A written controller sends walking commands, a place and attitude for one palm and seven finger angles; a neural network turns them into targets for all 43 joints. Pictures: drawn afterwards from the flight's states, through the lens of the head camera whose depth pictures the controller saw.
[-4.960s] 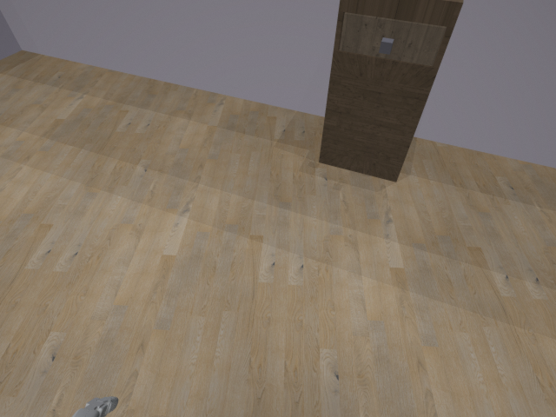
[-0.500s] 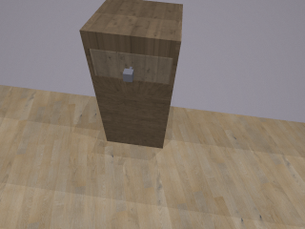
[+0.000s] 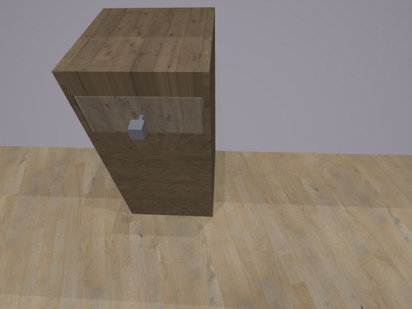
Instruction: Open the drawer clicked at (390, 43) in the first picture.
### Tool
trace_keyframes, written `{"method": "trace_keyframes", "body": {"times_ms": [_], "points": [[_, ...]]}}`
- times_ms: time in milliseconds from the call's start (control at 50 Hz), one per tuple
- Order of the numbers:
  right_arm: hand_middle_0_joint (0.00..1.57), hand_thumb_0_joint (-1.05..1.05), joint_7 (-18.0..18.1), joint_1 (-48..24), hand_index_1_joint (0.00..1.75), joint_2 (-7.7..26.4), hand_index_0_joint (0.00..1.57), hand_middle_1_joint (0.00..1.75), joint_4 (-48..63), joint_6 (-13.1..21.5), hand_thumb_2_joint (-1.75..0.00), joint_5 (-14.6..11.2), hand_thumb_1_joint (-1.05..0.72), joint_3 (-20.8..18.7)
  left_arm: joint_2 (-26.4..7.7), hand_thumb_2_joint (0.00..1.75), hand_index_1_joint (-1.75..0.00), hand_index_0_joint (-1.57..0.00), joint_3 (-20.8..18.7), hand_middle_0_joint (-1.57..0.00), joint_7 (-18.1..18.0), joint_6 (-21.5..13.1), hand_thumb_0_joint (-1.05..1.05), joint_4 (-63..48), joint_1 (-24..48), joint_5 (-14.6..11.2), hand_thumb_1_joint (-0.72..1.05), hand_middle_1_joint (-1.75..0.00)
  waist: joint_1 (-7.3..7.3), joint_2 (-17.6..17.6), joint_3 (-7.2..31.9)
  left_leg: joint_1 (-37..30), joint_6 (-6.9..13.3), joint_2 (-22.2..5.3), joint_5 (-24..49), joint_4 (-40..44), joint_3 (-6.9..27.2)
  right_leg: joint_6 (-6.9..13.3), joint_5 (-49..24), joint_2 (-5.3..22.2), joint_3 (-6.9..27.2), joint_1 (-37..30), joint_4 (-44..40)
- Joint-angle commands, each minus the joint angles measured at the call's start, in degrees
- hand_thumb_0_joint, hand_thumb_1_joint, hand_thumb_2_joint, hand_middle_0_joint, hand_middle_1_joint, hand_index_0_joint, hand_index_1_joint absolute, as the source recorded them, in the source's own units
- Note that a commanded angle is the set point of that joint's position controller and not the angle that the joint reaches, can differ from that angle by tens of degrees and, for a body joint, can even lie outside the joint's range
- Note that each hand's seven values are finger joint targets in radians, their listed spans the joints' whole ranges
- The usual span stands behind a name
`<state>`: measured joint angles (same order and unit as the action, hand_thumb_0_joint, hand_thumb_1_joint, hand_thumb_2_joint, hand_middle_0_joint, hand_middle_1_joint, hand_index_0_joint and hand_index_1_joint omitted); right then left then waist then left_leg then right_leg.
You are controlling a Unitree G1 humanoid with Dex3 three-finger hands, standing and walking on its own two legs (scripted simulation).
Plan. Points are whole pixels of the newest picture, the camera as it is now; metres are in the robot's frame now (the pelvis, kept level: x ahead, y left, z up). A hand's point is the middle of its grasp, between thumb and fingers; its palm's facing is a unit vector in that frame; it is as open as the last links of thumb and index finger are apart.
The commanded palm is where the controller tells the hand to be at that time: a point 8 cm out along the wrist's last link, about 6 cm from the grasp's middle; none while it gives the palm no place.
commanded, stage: take the last steps up to it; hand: left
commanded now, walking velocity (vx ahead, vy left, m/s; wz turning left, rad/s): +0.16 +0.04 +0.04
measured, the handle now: (139, 125) +0.63 +0.24 -0.06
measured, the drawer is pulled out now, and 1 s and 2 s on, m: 0.00 0.00 0.00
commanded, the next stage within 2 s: come to a stop and stand still in 0.04 s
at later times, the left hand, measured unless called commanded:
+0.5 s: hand out of the picture +0.07 +0.19 -0.18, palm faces +0.04 -0.99 -0.16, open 7.4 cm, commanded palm none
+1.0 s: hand out of the picture +0.09 +0.12 -0.16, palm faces +0.02 -0.98 -0.21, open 7.3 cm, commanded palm none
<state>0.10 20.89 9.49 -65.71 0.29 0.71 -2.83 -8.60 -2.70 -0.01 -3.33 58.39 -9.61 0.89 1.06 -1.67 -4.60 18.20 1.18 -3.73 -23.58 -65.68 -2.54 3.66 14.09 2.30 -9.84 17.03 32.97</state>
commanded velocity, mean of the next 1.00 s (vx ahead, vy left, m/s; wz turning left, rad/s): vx -0.07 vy -0.02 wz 0.00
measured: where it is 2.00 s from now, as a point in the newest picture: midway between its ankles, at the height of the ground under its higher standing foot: outside the picture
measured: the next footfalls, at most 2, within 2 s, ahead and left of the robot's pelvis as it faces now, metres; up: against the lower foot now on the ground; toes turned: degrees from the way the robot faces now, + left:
left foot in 0.30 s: +0.18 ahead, +0.14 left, +0.00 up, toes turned +6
right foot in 0.68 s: +0.07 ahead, -0.13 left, +0.00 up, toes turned -6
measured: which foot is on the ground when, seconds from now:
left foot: up 0.00-0.28, down 0.30-0.70, up 0.72-0.98, down 1.00-1.00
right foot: down 0.00-0.38, up 0.40-0.66, down 0.68-1.00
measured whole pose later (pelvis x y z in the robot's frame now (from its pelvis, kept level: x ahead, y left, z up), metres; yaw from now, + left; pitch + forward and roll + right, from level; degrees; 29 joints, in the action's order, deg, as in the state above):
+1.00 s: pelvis +0.04 -0.06 +0.01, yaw -1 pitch +0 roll +0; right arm 1.3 14.3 10.8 -63.0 -2.1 0.3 -2.4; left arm -8.9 -1.1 -1.6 0.1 59.4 -11.9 0.8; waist 0.5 -1.7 -1.7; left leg 10.7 -1.1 -2.7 -17.2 -30.6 -1.2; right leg 4.2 15.9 -2.2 -6.7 12.6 28.0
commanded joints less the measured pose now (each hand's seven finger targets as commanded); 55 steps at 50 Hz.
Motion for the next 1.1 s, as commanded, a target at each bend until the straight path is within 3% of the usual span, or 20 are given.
{"method": "trace_keyframes", "body": {"times_ms": [0, 120, 200, 240, 280, 340, 440, 520, 620, 640, 660, 680, 700, 720, 740, 800, 900, 980, 1020, 1080], "points": [[0.2, 0.0, 0.11, 2.42, 0.3, 0.69, 0.2, 0.3, 3.36, 0.3, -0.9, 0.64, -0.9, -0.02, -6.04, 0.9, -0.3, -0.2, -0.41, -0.2, -1.23, -0.59, 0.0, 0.4, -7.06, 0.18, 0.9, -0.3, -0.1, 5.94, 1.12, 7.41, -1.32, -3.6, 6.44, 1.87, 1.2, 3.8, -9.73, 14.94, 12.17, -1.54, -21.95], [0.2, 0.0, -0.57, -2.49, 0.3, 0.24, 0.2, 0.3, 5.58, 0.22, -0.9, 0.46, -0.9, 0.14, -7.04, 0.9, -0.3, -0.2, -0.49, -0.2, -1.14, -0.65, 0.0, 1.64, -9.1, 0.43, 0.9, -0.3, -1.1, 8.01, 1.77, 7.52, -2.55, -2.73, 8.16, 18.51, -1.64, 5.53, -13.28, 13.55, 9.82, -6.11, -21.97], [0.2, 0.0, 0.52, -4.86, 0.3, 0.31, 0.2, 0.3, 5.25, 0.48, -0.9, 0.03, -0.9, 1.29, -6.37, 0.9, -0.3, -0.2, 0.11, -0.2, -1.79, 0.73, 0.0, 2.49, -8.5, 0.18, 0.9, -0.3, -1.49, 8.48, 2.79, -1.22, -3.06, -0.82, 11.75, 31.47, -1.69, 3.85, -26.8, 11.41, 7.26, -6.88, -15.29], [0.2, 0.0, 0.78, -2.44, 0.3, 1.73, 0.2, 0.3, 4.07, 0.73, -0.9, -0.14, -0.9, 1.29, -5.9, 0.9, -0.3, -0.2, 0.41, -0.2, -2.12, 1.54, 0.0, 2.97, -8.19, -0.17, 0.9, -0.3, -0.09, 5.63, 4.12, -9.44, -2.71, -1.49, 25.73, 40.12, -0.62, 0.7, -22.09, 8.62, 5.66, -4.54, -9.76], [0.2, 0.0, 1.54, -2.23, 0.3, 6.53, 0.2, 0.3, 4.54, 1.27, -0.9, -0.11, -0.9, 0.65, -3.62, 0.9, -0.3, -0.2, 0.88, -0.2, -2.72, 2.48, 0.0, 2.83, -11.87, -0.53, 0.9, -0.3, -1.53, -4.77, 6.72, -12.89, 1.55, -10.48, 50.21, 40.71, 5.99, -3.25, -6.83, 4.29, 4.8, -3.63, -6.1], [0.2, 0.0, 2.45, -6.18, 0.3, 7.66, 0.2, 0.3, 5.55, 0.0, -0.9, -0.16, -0.9, 0.17, -3.57, 0.9, -0.3, -0.2, 0.84, -0.2, -2.66, 4.15, 0.0, 3.18, -12.57, -0.28, 0.9, -0.3, -1.99, -10.55, 1.64, -7.11, 5.74, -13.8, 46.92, 46.23, 9.17, -4.37, 6.78, 1.64, 3.81, -3.2, -0.39], [0.2, 0.0, 3.67, -6.82, 0.3, 10.24, 0.2, 0.3, 7.39, -1.01, -0.9, 0.27, -0.9, -1.66, -5.26, 0.9, -0.3, -0.2, -0.44, -0.2, -2.04, 5.46, 0.0, 0.79, -10.84, 0.11, 0.9, -0.3, -0.24, -8.87, 9.45, -16.19, 11.17, -17.89, 57.23, 44.03, 9.25, -4.38, 18.73, 0.71, 9.54, 6.58, 22.07], [0.2, 0.0, 3.29, -9.39, 0.3, 10.76, 0.2, 0.3, 9.03, -1.34, -0.9, 0.54, -0.9, -2.52, -4.61, 0.9, -0.3, -0.2, -1.0, -0.2, -1.61, 5.69, 0.0, -1.3, -8.85, 0.13, 0.9, -0.3, -0.35, -4.41, 12.59, -15.96, 10.26, -16.64, 47.94, 43.11, 7.19, -5.22, 16.07, 0.42, 9.86, 7.06, 22.11], [0.2, 0.0, 1.74, -12.75, 0.3, 10.17, 0.2, 0.3, 9.74, -1.95, -0.9, 0.51, -0.9, -2.64, -4.33, 0.9, -0.3, -0.2, -1.0, -0.2, -1.47, 5.16, 0.0, -0.71, -12.66, 0.13, 0.9, -0.3, -2.79, -6.23, 10.19, -3.39, 5.12, -11.75, 21.59, 42.59, 4.86, -4.64, 2.28, -0.22, 6.04, -7.33, -2.28], [0.2, 0.0, 1.44, -12.2, 0.3, 8.53, 0.2, 0.3, 9.94, -2.2, -0.9, 0.2, -0.9, -2.48, -5.96, 0.9, -0.3, -0.2, -1.18, -0.2, -1.58, 4.97, 0.0, -0.49, -13.76, 0.53, 0.9, -0.3, -3.2, -1.28, 8.69, 0.82, 2.5, -7.87, 12.75, 39.58, 2.66, -4.59, -1.82, 1.09, 7.51, -10.35, -9.87], [0.2, 0.0, 1.04, -11.14, 0.3, 4.76, 0.2, 0.3, 10.63, -2.59, -0.9, -0.2, -0.9, -1.95, -10.17, 0.9, -0.3, -0.2, -1.46, -0.2, -1.81, 4.44, 0.0, -1.26, -12.02, 1.16, 0.9, -0.3, -2.32, 12.06, 5.83, 5.99, -1.23, -1.55, 2.15, 31.36, -1.43, -1.58, 0.25, 10.32, 19.72, -8.14, -17.44], [0.2, 0.0, 0.54, -13.61, 0.3, 3.29, 0.2, 0.3, 12.22, -3.0, -0.9, -0.13, -0.9, -1.33, -13.26, 0.9, -0.3, -0.2, -1.56, -0.2, -1.89, 4.46, 0.0, -2.93, -7.55, 1.1, 0.9, -0.3, -2.38, 19.04, 1.88, 6.46, -2.13, 1.21, -4.9, 23.83, -1.4, 2.83, 2.29, 17.36, 25.91, 0.84, -21.53], [0.2, 0.0, 0.27, -14.19, 0.3, 4.39, 0.2, 0.3, 12.24, -3.42, -0.9, 0.01, -0.9, -1.6, -13.51, 0.9, -0.3, -0.2, -1.32, -0.2, -1.87, 4.63, 0.0, -4.17, -4.95, 1.04, 0.9, -0.3, -2.62, 14.57, 1.66, 3.78, -1.59, 0.88, -6.1, 17.16, 1.84, 5.35, 9.28, 18.15, 24.78, 6.55, -22.88], [0.2, 0.0, 0.26, -14.23, 0.3, 4.11, 0.2, 0.3, 11.74, -3.85, -0.9, 0.32, -0.9, -1.52, -11.79, 0.9, -0.3, -0.2, -1.35, -0.2, -2.27, 4.29, 0.0, -4.24, -2.94, 1.11, 0.9, -0.3, -1.67, 17.47, -0.52, 4.49, -0.99, 0.14, -4.21, 15.47, 3.58, 4.26, 10.16, 15.25, 23.79, 8.48, -22.95], [0.2, 0.0, 0.31, -13.28, 0.3, 4.2, 0.2, 0.3, 10.38, -3.91, -0.9, 0.41, -0.9, -1.49, -10.65, 0.9, -0.3, -0.2, -1.06, -0.2, -2.16, 4.28, 0.0, -4.17, -1.31, 0.97, 0.9, -0.3, -1.02, 15.01, -2.7, 4.74, -0.85, 0.4, -1.42, 12.97, 3.58, 3.92, 8.14, 13.47, 21.88, 8.54, -22.25], [0.2, 0.0, 0.39, -8.54, 0.3, 3.84, 0.2, 0.3, 7.5, -2.93, -0.9, 0.14, -0.9, -1.0, -9.18, 0.9, -0.3, -0.2, -0.26, -0.2, -1.78, 3.42, 0.0, -3.73, -2.06, 0.45, 0.9, -0.3, -0.04, 9.7, -0.93, 4.58, -1.54, 0.97, 1.45, 13.42, 2.17, 3.51, -7.31, 10.27, 15.53, 1.22, -17.65], [0.2, 0.0, 1.35, -7.99, 0.3, 3.09, 0.2, 0.3, 6.61, -1.61, -0.9, -0.17, -0.9, 0.24, -9.5, 0.9, -0.3, -0.2, -0.34, -0.2, -2.16, 2.66, 0.0, -0.91, -7.3, 0.08, 0.9, -0.3, -2.29, 7.85, 5.67, 0.63, -2.54, 0.87, 0.16, 31.33, 1.09, 5.51, -25.52, 11.16, 17.0, -12.64, -12.78], [0.2, 0.0, 2.27, -3.83, 0.3, 4.63, 0.2, 0.3, 3.21, 0.08, -0.9, 0.02, -0.9, 1.09, -6.7, 0.9, -0.3, -0.2, 0.48, -0.2, -2.2, 2.37, 0.0, 1.04, -7.06, -1.21, 0.9, -0.3, -1.79, -0.09, 9.12, -13.02, -0.4, -3.81, 27.83, 43.07, 5.41, -0.97, -24.08, 5.84, 13.18, -10.28, -9.83], [0.2, 0.0, 2.57, -4.32, 0.3, 5.38, 0.2, 0.3, 2.7, -0.19, -0.9, 0.02, -0.9, 1.14, -5.88, 0.9, -0.3, -0.2, 0.67, -0.2, -2.34, 2.57, 0.0, 1.39, -6.16, -0.83, 0.9, -0.3, -2.0, 1.33, 7.76, -12.4, -0.49, -4.98, 25.04, 41.48, 4.18, -2.91, -18.45, 4.68, 13.03, -9.2, -12.77], [0.2, 0.0, 2.59, -4.41, 0.3, 3.67, 0.2, 0.3, 1.47, -0.27, -0.9, 0.02, -0.9, 1.95, -6.73, 0.9, -0.3, -0.2, 0.85, -0.2, -2.1, 2.83, 0.0, 3.04, -5.34, -0.97, 0.9, -0.3, -1.83, -3.97, 4.25, -8.64, -0.59, -3.99, 20.79, 45.09, 4.22, -2.27, -15.14, 4.5, 12.24, -11.61, -13.35]]}}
